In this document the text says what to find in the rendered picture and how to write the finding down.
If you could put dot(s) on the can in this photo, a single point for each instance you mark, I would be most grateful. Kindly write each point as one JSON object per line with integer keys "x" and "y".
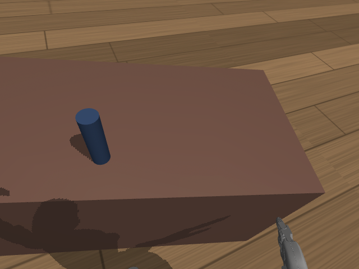
{"x": 91, "y": 128}

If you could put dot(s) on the right robot hand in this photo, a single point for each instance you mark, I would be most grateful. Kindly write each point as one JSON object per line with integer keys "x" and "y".
{"x": 290, "y": 251}

